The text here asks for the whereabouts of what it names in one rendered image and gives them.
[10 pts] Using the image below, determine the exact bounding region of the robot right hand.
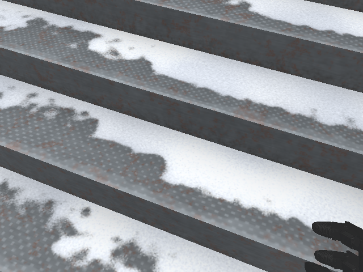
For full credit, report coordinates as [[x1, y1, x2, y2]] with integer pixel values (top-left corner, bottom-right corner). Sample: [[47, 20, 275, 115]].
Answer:
[[305, 221, 363, 272]]

